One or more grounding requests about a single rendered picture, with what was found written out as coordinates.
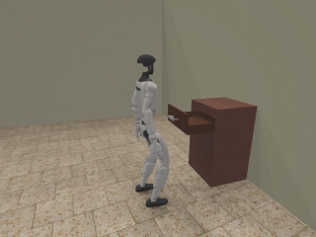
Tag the robot left shin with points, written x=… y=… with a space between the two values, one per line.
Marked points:
x=147 y=171

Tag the robot right upper arm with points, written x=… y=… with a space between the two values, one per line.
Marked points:
x=150 y=91

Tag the robot left upper arm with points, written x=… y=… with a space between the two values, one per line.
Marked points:
x=134 y=98

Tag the right robot forearm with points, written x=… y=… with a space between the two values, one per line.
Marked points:
x=148 y=120

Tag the left robot forearm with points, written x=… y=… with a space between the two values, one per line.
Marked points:
x=136 y=116

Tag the robot right thigh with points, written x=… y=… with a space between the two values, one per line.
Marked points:
x=166 y=157

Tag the robot right hand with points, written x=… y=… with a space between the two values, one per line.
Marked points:
x=155 y=148

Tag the cabinet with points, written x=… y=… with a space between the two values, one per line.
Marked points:
x=222 y=157

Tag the robot left hand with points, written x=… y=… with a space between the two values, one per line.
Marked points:
x=136 y=129

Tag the handle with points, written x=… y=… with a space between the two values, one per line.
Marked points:
x=172 y=118

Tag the drawer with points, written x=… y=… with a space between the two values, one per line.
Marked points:
x=194 y=122

